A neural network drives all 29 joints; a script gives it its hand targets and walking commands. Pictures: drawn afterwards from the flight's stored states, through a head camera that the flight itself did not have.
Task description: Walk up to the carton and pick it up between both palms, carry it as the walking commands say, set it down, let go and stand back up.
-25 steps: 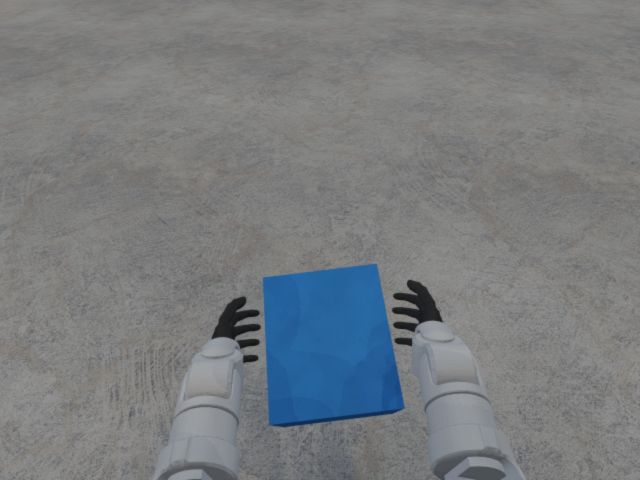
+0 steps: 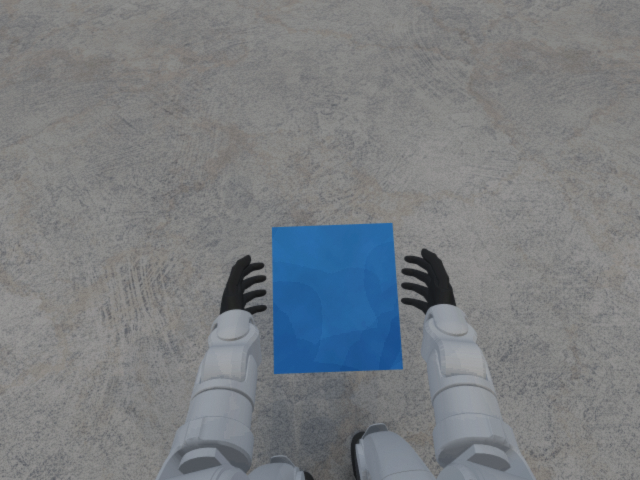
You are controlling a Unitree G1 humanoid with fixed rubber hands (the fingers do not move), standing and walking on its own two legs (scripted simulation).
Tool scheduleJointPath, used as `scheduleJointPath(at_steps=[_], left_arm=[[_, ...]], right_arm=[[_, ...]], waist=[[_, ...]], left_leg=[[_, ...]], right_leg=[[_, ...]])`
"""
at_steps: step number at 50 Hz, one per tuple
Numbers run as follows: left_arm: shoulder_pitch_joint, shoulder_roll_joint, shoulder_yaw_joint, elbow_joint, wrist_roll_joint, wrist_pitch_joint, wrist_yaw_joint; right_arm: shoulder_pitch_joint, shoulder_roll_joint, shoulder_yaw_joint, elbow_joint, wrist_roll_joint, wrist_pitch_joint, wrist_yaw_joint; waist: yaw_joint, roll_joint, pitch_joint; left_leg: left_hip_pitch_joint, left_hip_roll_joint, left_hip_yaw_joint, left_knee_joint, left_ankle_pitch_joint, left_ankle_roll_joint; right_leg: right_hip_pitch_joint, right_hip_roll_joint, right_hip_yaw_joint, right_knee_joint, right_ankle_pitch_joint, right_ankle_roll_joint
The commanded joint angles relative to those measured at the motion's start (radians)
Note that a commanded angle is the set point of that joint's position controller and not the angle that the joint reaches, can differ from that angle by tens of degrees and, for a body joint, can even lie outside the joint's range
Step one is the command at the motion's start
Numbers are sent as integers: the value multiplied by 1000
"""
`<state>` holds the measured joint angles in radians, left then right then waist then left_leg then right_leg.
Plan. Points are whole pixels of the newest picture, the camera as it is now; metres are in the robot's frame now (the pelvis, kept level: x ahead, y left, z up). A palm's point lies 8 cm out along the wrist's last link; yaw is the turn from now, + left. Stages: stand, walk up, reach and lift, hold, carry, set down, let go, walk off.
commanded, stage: set down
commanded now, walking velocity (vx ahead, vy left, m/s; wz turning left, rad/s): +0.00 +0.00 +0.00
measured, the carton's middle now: (333, 297) +0.40 -0.05 -0.15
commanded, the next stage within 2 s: none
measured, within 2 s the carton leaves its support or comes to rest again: neither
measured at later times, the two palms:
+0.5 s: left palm (256, 316) +0.37 +0.08 -0.13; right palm (424, 306) +0.35 -0.19 -0.13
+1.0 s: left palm (267, 318) +0.40 +0.07 -0.22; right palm (414, 315) +0.37 -0.19 -0.22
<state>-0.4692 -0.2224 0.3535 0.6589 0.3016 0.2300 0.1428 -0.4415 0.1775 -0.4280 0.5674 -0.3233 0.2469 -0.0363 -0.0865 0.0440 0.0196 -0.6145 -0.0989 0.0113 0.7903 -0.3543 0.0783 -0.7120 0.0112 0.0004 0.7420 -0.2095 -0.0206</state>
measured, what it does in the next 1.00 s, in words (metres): lowers itself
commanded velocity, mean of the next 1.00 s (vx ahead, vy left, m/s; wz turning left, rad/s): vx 0.00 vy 0.00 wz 0.00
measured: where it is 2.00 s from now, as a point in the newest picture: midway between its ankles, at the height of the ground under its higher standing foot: outside the picture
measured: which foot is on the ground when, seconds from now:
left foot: down 0.00-1.00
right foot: down 0.00-1.00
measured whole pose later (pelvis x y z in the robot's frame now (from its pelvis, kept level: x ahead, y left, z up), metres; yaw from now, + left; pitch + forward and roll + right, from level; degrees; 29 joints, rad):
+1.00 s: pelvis -0.03 -0.02 -0.15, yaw +1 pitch +34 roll +2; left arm -0.77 -0.11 0.34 0.77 0.17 0.15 0.19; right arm -0.70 0.12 -0.38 0.63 -0.20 0.19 -0.19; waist -0.06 0.05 -0.14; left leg -1.51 -0.09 0.04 1.51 -0.58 0.05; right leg -1.63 0.02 -0.02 1.44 -0.40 -0.05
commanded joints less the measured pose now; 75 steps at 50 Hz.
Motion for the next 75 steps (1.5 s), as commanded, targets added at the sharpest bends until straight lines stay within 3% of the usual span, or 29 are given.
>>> scheduleJointPath(at_steps=[1,14,30,42,60,75], left_arm=[[-517,-857,-475,-12,-105,-97,-216],[-606,-829,-553,-34,-162,-116,-208],[-706,-777,-506,46,-174,-111,-250],[-797,-755,-484,74,-188,-124,-234],[-985,-744,-492,86,-225,-116,-174],[-1125,-729,-461,123,-231,-92,-158]], right_arm=[[-474,766,468,70,98,-48,234],[-547,823,548,75,145,-61,205],[-618,852,584,88,191,-54,133],[-722,813,591,69,200,-68,101],[-909,741,543,104,224,-66,113],[-1049,695,476,132,229,-45,136]], waist=[[-12,-16,-531],[3,-40,-759],[10,-45,-857],[13,-50,-926],[-19,-27,-1033],[-43,-7,-1062]], left_leg=[[-43,31,-216,-109,197,-39],[-295,-22,-172,107,116,-49],[-688,-68,-123,346,8,-42],[-828,-87,-107,477,-31,-43],[-878,-99,-100,640,-26,-63],[-962,-107,-91,758,-48,-71]], right_leg=[[325,70,102,68,155,-42],[179,86,115,255,161,-21],[117,106,177,400,101,9],[-11,120,162,530,70,19],[-272,135,82,737,65,19],[-449,130,47,866,41,19]])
